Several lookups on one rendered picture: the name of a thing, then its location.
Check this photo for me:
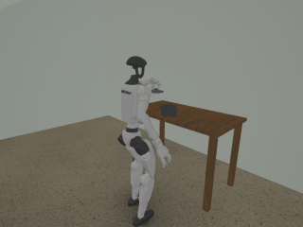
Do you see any robot right hand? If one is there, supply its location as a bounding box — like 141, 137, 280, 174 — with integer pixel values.
156, 145, 171, 167

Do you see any table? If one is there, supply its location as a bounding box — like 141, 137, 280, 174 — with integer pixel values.
133, 100, 247, 212

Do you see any robot left forearm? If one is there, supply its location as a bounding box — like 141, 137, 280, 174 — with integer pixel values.
139, 77, 154, 86

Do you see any right robot shin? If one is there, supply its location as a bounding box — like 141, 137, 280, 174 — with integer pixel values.
137, 177, 154, 218

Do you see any pot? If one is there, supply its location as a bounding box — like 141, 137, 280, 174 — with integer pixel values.
159, 104, 179, 117

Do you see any robot left hand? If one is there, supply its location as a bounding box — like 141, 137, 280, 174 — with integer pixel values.
151, 79, 161, 90

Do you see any robot right upper arm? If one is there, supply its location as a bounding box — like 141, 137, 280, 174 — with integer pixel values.
136, 85, 152, 125

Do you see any lid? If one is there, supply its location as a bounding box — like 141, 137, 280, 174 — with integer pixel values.
151, 90, 164, 94

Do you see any robot right thigh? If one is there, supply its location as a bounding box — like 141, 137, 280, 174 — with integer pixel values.
134, 137, 156, 186

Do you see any robot right forearm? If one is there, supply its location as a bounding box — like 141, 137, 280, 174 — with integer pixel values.
142, 114, 163, 148

